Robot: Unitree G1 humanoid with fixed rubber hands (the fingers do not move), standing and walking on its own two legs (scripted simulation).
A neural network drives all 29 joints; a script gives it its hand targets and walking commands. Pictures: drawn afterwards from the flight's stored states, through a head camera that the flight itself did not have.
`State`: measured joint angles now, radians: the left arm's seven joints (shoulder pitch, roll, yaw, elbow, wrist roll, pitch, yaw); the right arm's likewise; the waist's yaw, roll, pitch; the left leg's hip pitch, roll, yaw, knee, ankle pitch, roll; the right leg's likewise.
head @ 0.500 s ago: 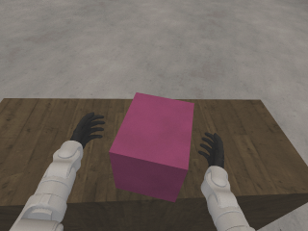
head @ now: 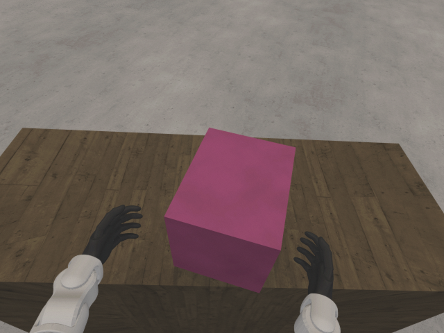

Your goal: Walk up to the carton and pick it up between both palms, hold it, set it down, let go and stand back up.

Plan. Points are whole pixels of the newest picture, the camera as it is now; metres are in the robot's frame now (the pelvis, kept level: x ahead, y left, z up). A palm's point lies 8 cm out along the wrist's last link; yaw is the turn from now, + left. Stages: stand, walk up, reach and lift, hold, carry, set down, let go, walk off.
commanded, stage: set down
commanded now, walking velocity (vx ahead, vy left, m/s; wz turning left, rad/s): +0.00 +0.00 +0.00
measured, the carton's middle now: (233, 208) +0.40 -0.03 -0.05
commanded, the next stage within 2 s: none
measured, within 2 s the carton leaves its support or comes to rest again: neither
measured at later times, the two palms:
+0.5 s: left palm (81, 300) +0.20 +0.24 -0.02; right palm (316, 323) +0.17 -0.16 -0.03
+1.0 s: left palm (83, 312) +0.18 +0.23 -0.04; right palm (325, 321) +0.17 -0.18 -0.05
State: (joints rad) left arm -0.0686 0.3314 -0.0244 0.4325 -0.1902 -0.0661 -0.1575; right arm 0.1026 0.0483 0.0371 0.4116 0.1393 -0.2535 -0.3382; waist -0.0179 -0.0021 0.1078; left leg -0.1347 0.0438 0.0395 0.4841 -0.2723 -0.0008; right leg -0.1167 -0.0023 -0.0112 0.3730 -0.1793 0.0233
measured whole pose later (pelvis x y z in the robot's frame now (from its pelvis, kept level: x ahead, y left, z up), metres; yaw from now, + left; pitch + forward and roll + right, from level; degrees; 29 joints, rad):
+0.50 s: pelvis +0.01 +0.01 +0.00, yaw +0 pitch -6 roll -2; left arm 0.24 0.35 -0.07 0.31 -0.20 -0.22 -0.18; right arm 0.32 0.08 0.01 0.43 0.08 -0.45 -0.29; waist 0.02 0.01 0.14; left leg -0.12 0.04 0.04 0.53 -0.32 0.01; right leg -0.10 0.00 -0.01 0.40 -0.21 0.03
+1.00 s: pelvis +0.02 +0.00 +0.00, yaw +0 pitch -7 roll -2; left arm 0.27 0.34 -0.09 0.42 -0.18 -0.23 -0.15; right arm 0.29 0.01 -0.02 0.55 0.07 -0.41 -0.19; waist 0.02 0.01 0.12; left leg -0.05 0.04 0.04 0.48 -0.30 0.00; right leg -0.04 -0.01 -0.01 0.37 -0.22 0.02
